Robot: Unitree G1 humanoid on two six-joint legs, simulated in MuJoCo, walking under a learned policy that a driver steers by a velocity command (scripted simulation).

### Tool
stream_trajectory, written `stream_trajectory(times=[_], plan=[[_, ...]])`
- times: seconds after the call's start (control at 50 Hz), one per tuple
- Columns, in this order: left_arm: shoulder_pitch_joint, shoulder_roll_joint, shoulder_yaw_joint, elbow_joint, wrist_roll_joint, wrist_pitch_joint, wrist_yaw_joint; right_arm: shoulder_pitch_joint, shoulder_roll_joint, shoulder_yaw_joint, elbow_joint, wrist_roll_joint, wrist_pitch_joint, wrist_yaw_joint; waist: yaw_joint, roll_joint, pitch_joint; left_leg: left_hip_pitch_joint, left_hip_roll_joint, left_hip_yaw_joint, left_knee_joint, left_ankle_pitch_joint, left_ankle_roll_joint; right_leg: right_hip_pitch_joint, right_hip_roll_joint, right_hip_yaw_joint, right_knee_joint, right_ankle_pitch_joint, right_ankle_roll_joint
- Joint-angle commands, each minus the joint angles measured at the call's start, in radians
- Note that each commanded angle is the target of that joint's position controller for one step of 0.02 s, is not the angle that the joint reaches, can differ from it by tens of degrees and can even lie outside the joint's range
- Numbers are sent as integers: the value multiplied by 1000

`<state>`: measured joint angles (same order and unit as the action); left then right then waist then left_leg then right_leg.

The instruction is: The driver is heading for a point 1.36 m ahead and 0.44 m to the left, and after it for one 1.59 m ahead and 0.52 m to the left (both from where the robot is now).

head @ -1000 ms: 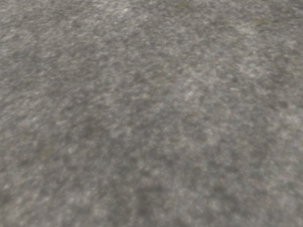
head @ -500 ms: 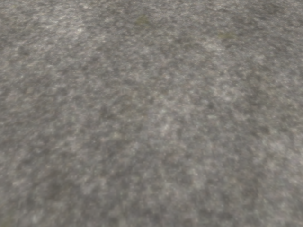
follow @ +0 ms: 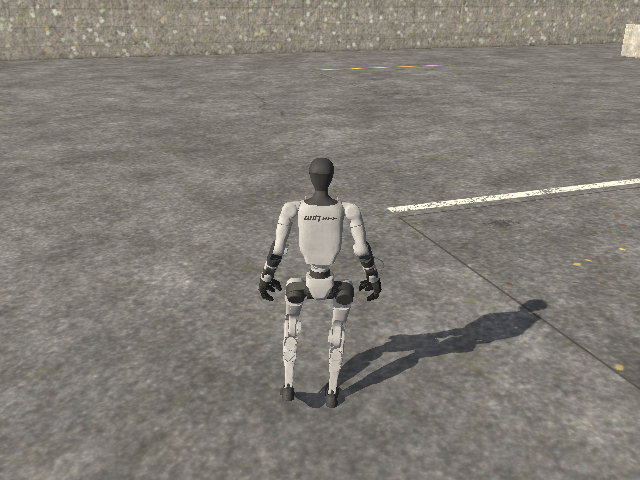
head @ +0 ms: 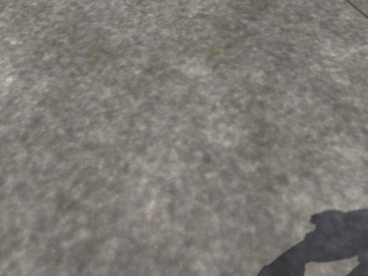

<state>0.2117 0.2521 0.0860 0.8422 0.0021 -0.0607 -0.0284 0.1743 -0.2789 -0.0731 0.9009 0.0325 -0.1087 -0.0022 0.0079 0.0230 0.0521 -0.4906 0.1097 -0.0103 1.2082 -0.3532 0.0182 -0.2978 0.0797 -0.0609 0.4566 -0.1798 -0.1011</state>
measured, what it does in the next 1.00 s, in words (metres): walks ahead, turning left: left foot, then right foot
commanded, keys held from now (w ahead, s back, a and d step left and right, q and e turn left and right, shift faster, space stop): w+q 0.38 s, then q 0.58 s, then no key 0.04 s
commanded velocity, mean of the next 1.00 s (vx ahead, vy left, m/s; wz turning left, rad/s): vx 0.30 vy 0.00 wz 0.44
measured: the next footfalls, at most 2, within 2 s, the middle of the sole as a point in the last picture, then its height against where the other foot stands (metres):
left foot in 0.40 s outside the picture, level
right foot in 0.84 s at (192, 236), level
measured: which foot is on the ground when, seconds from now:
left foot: up 0.00-0.38, down 0.40-0.84, up 0.86-1.00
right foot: down 0.00-0.40, up 0.42-0.82, down 0.84-1.00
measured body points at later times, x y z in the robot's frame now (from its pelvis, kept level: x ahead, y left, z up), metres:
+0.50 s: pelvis +0.29 +0.08 -0.01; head +0.34 +0.08 +0.44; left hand +0.32 +0.37 -0.13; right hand +0.50 -0.15 -0.12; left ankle +0.35 +0.16 -0.74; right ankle +0.17 -0.08 -0.62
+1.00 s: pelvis +0.45 +0.08 +0.00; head +0.49 +0.08 +0.45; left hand +0.44 +0.39 -0.09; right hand +0.74 -0.09 -0.10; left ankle +0.35 +0.16 -0.65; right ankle +0.57 +0.00 -0.74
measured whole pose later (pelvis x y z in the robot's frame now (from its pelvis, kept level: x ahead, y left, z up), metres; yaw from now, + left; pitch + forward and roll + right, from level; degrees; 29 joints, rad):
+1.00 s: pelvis +0.45 +0.08 +0.00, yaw +33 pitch +3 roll +0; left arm 0.13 0.25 0.05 0.70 0.02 -0.02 0.04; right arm 0.16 -0.34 -0.09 0.67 0.02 0.05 -0.03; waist 0.01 0.03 0.03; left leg -0.53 -0.05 -0.06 1.16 -0.50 -0.07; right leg -0.38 -0.02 0.00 0.48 -0.15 0.00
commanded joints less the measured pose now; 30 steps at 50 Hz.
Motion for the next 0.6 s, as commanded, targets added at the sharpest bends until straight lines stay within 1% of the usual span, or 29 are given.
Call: stream_trajectory(times=[0.02, 0.04, 0.08, 0.12, 0.16, 0.2, 0.26, 0.28, 0.3, 0.32, 0.34, 0.36, 0.38, 0.4, 0.42, 0.44, 0.46, 0.48, 0.5, 0.52, 0.54, 0.56, 0.58, 0.6], plan=[[-6, 108, 19, -46, 7, -39, 8, 59, -78, -21, -18, -6, 26, -2, -28, -50, -91, -118, 79, -53, -68, 90, -3, 133, -307, 256, -274, 272, -166], [9, 121, 22, -36, 8, -45, 13, 35, -69, -18, -26, -10, 35, -4, -23, -46, -70, -148, 79, -54, -107, 136, -11, 128, -303, 218, -292, 300, -160], [34, 126, 22, -18, 11, -48, 24, -12, -66, -16, -40, -13, 40, -4, -6, -49, -42, -210, 66, -62, -212, 251, -21, 150, -285, 144, -312, 324, -136], [37, 123, 18, -13, 12, -49, 31, -49, -60, -14, -50, -12, 35, 3, 10, -61, -29, -205, 38, -60, -346, 391, -16, 161, -256, 64, -326, 308, -99], [45, 128, 16, -6, 12, -51, 36, -103, -46, -7, -67, -10, 29, 13, 33, -66, -12, -179, 11, -28, -467, 495, -8, 174, -247, 7, -344, 285, -70], [77, 134, 16, 12, 8, -50, 40, -158, -31, 3, -88, -9, 27, 23, 58, -64, 11, -183, -7, -5, -548, 531, 3, 225, -263, -21, -351, 288, -56], [119, 137, 18, 38, 2, -31, 44, -214, -25, 11, -125, -9, 25, 43, 77, -63, 35, -247, -28, 20, -614, 464, 27, 373, -307, -51, -299, 393, -49], [123, 140, 19, 41, 0, -21, 47, -224, -26, 12, -138, -9, 24, 53, 74, -67, 35, -259, -40, 35, -624, 416, 38, 417, -324, -59, -268, 462, -46], [113, 148, 21, 37, -2, -12, 51, -221, -34, 9, -149, -9, 23, 62, 60, -78, 25, -241, -59, 59, -632, 362, 52, 446, -333, -72, -223, 588, -38], [98, 164, 24, 31, -4, -3, 57, -202, -49, 3, -156, -9, 24, 68, 39, -100, -2, -194, -87, 90, -628, 304, 69, 465, -338, -86, -162, 763, -28], [86, 182, 28, 24, -6, 5, 65, -163, -70, -8, -157, -10, 29, 71, 10, -128, -41, -126, -121, 119, -614, 244, 88, 480, -342, -97, -82, 939, -16], [74, 196, 30, 18, -4, 14, 71, -72, -104, -25, -144, -9, 34, 71, -44, -145, -96, -9, -154, 134, -607, 201, 111, 467, -337, -107, 49, 1052, -2], [48, 202, 29, 10, -8, 19, 76, 82, -156, -52, -113, -7, 36, 63, -131, -124, -171, 216, -183, 123, -671, 255, 148, 379, -305, -128, 256, 1014, 27], [51, 184, 18, -17, 5, 8, 79, 219, -244, -79, -97, -20, 44, 41, -179, 5, -275, 515, -30, -120, -683, 363, 212, 136, -247, -132, 581, 676, 73], [146, 39, -25, -57, 24, -24, 56, 164, -295, -84, -132, -23, 43, 34, -59, 262, -389, 860, 246, -711, -782, 480, 455, -313, 25, -20, 998, -359, 165], [78, 132, -11, -63, -11, -66, 35, 191, -232, -62, -134, -30, 46, 33, -124, 129, -477, 911, 240, -729, -829, 575, 443, -401, -18, 196, 1077, -406, 137], [0, 155, -8, -93, -40, -79, 29, 137, -178, -50, -153, -32, 43, 29, -121, 78, -367, 822, 207, -544, -803, 698, 390, -441, -77, 200, 1032, -361, 120], [-27, 145, -8, -97, -29, -80, 35, 76, -152, -44, -162, -20, 39, 30, -78, -40, -233, 644, 152, -416, -814, 775, 346, -435, -119, 174, 924, -310, 119], [-41, 160, 3, -95, -2, -68, 47, 31, -121, -36, -172, -12, 40, 24, -46, -70, -176, 509, 119, -347, -835, 781, 315, -390, -148, 156, 838, -283, 126], [-28, 162, 8, -101, 4, -51, 50, 7, -115, -30, -187, -23, 45, 19, -13, -59, -138, 386, 98, -315, -863, 809, 312, -321, -154, 148, 806, -270, 133], [-10, 151, 8, -108, 6, -34, 54, -5, -127, -33, -196, -31, 48, 16, 8, -45, -126, 316, 84, -301, -879, 837, 312, -286, -153, 143, 754, -262, 145], [9, 129, 3, -112, 7, -22, 58, -13, -143, -37, -201, -32, 50, 13, 23, -26, -121, 268, 69, -272, -884, 878, 307, -268, -152, 132, 684, -250, 157], [13, 113, -2, -117, 8, -14, 63, -15, -163, -44, -205, -33, 52, 9, 30, -7, -126, 236, 48, -242, -882, 911, 297, -254, -141, 119, 603, -216, 169], [0, 105, -5, -125, 10, -9, 68, -14, -178, -50, -210, -30, 58, 4, 27, 9, -140, 217, 30, -220, -872, 922, 283, -238, -125, 109, 525, -171, 179]])
Keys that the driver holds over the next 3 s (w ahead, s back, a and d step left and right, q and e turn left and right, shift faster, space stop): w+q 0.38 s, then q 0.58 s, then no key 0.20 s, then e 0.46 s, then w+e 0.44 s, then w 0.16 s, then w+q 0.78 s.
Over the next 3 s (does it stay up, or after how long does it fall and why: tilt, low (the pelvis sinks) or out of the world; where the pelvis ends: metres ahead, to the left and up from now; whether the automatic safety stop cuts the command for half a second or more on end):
stays up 1.01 0.21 -0.01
